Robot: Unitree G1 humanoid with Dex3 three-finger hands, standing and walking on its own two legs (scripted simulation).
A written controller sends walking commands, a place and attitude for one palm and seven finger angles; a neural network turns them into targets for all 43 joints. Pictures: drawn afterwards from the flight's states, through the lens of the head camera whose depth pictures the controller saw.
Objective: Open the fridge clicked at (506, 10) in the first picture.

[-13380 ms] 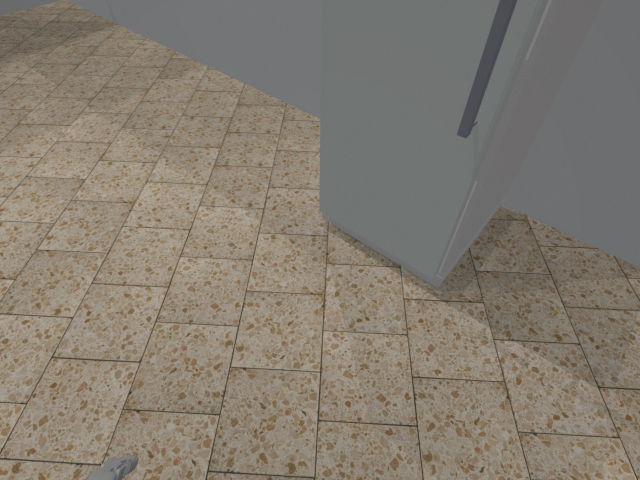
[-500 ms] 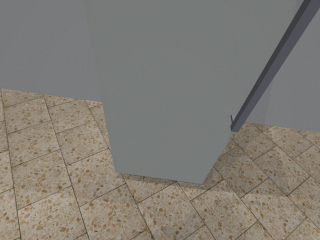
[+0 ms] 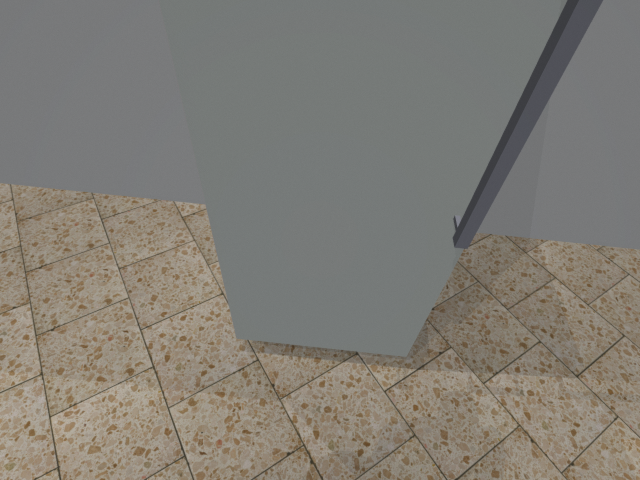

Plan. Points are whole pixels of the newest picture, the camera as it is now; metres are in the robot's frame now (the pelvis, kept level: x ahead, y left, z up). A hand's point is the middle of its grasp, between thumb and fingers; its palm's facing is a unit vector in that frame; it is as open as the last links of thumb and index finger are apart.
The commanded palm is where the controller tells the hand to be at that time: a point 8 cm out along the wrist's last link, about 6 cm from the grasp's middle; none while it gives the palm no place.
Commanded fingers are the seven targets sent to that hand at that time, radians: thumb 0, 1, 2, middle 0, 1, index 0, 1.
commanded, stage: come to a stop and stand still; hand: right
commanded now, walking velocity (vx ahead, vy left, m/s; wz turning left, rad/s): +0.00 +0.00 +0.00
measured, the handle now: (504, 139) +0.56 -0.23 +0.16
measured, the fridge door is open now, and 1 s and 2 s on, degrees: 0 0 0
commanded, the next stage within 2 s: look again from close up in 0.18 s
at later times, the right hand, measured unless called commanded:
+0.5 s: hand out of the picture +0.01 -0.19 -0.17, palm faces +0.04 +0.97 -0.22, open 7.4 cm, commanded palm none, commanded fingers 0.00 -0.90 -0.90 0.20 0.30 0.20 0.30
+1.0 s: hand out of the picture +0.03 -0.20 -0.17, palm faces +0.04 +0.97 -0.24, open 7.4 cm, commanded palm none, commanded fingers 0.00 -0.90 -0.90 0.20 0.30 0.20 0.30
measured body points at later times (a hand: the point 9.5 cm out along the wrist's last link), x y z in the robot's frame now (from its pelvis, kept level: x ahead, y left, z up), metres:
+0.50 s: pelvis -0.01 -0.01 +0.00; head +0.01 +0.01 +0.45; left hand -0.02 +0.21 -0.17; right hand +0.01 -0.24 -0.15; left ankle +0.02 +0.11 -0.73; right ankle -0.05 -0.15 -0.73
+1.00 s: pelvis +0.00 +0.00 +0.00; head +0.02 +0.01 +0.45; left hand +0.01 +0.23 -0.16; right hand +0.03 -0.25 -0.15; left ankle +0.02 +0.11 -0.73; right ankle -0.05 -0.15 -0.73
